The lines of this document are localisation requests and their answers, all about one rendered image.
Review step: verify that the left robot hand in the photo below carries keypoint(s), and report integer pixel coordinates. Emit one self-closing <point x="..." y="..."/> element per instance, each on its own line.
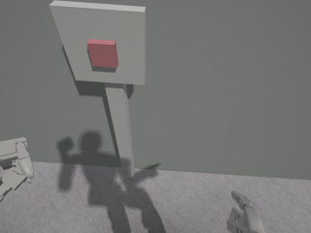
<point x="14" y="156"/>

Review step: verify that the right robot hand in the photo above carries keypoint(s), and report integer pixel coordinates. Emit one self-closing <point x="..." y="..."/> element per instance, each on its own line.
<point x="247" y="222"/>

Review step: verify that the button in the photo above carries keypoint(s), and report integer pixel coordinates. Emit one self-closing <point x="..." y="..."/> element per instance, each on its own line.
<point x="103" y="53"/>

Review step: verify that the panel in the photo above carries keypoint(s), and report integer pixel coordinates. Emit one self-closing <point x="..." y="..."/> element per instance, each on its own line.
<point x="77" y="22"/>

